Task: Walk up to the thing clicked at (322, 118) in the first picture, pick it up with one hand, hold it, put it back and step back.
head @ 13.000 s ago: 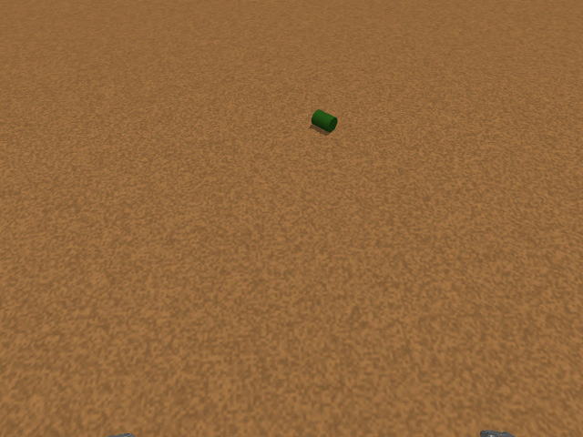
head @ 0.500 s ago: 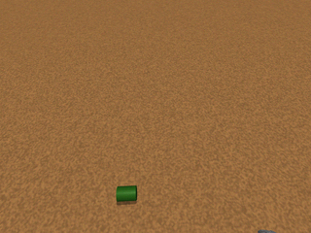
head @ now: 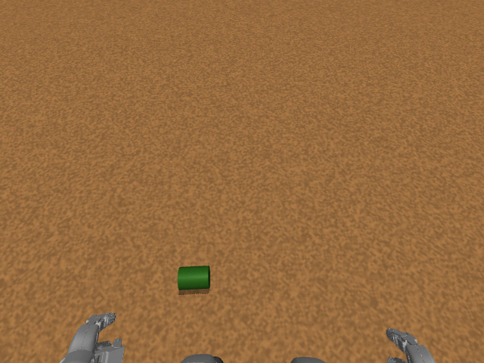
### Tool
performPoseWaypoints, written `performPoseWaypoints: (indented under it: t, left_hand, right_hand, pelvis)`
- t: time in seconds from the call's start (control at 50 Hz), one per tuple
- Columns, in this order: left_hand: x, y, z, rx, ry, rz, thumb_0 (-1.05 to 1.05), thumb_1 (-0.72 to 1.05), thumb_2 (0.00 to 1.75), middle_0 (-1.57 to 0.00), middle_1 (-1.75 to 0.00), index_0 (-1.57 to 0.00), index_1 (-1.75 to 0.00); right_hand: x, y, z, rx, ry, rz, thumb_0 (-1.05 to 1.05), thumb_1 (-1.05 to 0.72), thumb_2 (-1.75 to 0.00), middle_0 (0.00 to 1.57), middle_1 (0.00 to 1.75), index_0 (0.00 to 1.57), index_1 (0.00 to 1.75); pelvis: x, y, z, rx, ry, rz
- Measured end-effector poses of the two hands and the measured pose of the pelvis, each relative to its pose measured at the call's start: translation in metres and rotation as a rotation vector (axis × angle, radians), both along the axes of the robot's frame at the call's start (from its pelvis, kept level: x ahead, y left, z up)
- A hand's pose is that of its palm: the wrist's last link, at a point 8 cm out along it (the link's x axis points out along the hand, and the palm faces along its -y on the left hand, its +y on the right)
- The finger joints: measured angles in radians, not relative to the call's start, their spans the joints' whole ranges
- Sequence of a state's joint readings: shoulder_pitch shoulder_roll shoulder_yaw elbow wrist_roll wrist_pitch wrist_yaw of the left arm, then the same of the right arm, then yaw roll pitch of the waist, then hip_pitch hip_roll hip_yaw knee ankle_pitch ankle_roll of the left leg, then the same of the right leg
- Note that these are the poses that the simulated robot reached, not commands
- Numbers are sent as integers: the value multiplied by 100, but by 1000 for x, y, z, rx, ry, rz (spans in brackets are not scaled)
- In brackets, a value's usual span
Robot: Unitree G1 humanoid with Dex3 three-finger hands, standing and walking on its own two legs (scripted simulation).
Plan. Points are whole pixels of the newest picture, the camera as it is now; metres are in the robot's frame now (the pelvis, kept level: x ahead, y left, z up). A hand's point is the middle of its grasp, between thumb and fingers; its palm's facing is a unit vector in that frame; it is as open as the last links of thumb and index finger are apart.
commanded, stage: rise first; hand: left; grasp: from above
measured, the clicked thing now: (194, 277) +0.43 +0.21 -0.73
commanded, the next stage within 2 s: none
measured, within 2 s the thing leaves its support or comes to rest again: neither
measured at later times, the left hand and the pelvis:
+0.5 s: hand (122, 355) +0.14 +0.26 -0.21, palm faces -0.14 -0.89 -0.44, open 13.8 cm; pelvis -0.01 +0.01 -0.07, yaw -1 degrees
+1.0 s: hand (139, 332) +0.19 +0.28 -0.34, palm faces -0.41 -0.63 -0.66, open 14.1 cm; pelvis -0.04 +0.00 -0.20, yaw -1 degrees
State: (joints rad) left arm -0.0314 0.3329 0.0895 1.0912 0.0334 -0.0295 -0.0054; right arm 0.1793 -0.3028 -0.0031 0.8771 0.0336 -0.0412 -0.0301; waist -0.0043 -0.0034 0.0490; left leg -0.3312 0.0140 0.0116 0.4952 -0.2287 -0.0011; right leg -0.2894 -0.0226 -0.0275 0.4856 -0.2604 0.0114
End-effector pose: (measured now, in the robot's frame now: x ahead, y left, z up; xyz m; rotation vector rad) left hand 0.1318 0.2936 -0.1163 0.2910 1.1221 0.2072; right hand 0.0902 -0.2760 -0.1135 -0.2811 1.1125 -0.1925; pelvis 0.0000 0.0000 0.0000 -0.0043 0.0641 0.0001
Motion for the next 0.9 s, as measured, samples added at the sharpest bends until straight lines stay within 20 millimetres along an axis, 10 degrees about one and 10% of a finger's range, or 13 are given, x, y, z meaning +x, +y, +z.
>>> performPoseWaypoints:
  t: [0.12, 0.38, 0.74, 0.9]
  left_hand:
    - [29, 1, -6, 31, -25, -79, 0, 37, 92, -14, -76, -15, -75]
    - [10, 9, -40, 98, 34, -121, 0, -37, 96, -8, -105, -8, -104]
    - [1, 8, -73, 169, 37, -234, 0, -52, 97, -7, -108, -8, -108]
    - [33, 16, -129, 284, 4, -421, 0, -54, 98, -8, -108, -7, -108]
  right_hand:
    - [-6, 14, -7, 37, -46, -34, 0, -89, -89, 20, 30, 21, 30]
    - [20, 19, -30, 21, -175, 10, 1, -87, -89, 20, 30, 21, 30]
    - [65, 36, -60, 17, -331, 97, 1, -87, -89, 20, 30, 21, 30]
    - [62, 28, -115, 12, -323, 143, 1, -88, -89, 20, 30, 21, 30]
  pelvis:
    - [-2, 0, -12, -4, 54, -13]
    - [-3, 5, -50, -16, 161, -13]
    - [-11, 6, -96, -35, 267, -6]
    - [-25, 5, -148, -30, 375, -9]
